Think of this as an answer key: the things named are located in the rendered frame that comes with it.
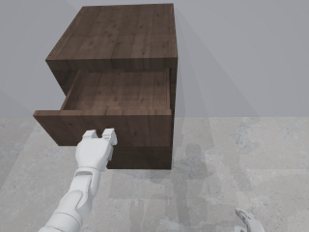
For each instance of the cabinet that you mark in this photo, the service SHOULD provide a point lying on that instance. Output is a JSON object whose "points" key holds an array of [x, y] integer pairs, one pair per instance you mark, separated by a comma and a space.
{"points": [[121, 37]]}

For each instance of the robot right hand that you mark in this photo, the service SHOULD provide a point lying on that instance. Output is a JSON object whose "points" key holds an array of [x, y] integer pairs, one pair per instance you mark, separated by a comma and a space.
{"points": [[252, 224]]}

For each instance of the handle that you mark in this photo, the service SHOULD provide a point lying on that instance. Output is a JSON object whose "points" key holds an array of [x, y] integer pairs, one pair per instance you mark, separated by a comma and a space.
{"points": [[111, 153]]}

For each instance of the robot left hand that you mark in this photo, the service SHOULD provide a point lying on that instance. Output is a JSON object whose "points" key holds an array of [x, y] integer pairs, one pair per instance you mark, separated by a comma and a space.
{"points": [[92, 151]]}

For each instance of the robot left forearm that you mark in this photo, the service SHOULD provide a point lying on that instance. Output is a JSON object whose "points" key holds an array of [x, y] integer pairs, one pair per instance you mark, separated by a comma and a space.
{"points": [[77, 204]]}

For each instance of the drawer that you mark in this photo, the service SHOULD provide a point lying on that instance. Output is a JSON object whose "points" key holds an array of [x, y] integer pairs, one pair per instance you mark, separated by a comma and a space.
{"points": [[133, 102]]}

